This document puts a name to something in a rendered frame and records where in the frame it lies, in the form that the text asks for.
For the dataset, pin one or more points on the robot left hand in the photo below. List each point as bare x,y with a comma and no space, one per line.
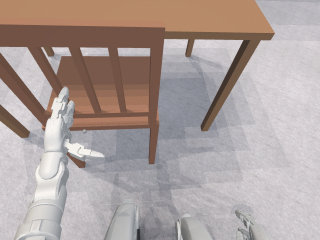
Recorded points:
57,129

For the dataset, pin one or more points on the table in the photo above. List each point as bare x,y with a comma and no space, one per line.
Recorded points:
184,19

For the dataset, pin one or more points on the robot right shin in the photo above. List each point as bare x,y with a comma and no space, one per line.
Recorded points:
186,215

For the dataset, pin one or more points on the robot right hand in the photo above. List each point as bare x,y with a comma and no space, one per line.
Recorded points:
256,231

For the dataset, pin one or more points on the chair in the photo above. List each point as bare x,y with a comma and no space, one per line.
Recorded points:
109,92

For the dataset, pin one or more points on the right robot thigh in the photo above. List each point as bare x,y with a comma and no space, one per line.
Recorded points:
189,228

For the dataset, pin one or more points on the robot left forearm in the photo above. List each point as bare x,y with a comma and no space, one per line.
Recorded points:
44,213

